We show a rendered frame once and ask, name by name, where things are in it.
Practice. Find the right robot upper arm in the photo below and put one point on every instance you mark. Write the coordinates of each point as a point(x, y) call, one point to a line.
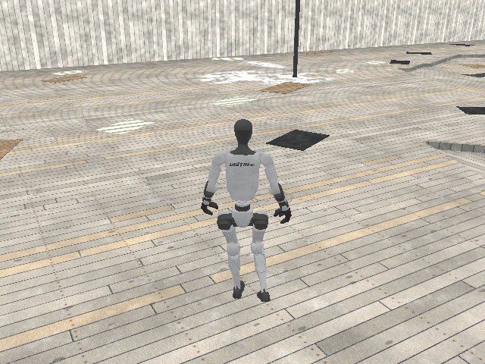
point(270, 172)

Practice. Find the left robot upper arm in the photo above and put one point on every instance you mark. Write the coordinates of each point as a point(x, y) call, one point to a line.
point(215, 170)

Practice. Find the right robot hand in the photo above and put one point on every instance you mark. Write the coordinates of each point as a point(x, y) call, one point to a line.
point(287, 213)

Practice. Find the right robot forearm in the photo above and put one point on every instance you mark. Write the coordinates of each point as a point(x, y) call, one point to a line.
point(281, 199)

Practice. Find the robot torso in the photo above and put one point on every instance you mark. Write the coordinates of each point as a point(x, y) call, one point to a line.
point(242, 174)

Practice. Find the left robot hand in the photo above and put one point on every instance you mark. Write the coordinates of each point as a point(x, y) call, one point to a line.
point(211, 204)

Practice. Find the right robot shin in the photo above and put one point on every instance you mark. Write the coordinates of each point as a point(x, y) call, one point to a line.
point(260, 267)

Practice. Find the left robot forearm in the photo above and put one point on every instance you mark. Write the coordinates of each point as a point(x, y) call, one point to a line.
point(207, 196)

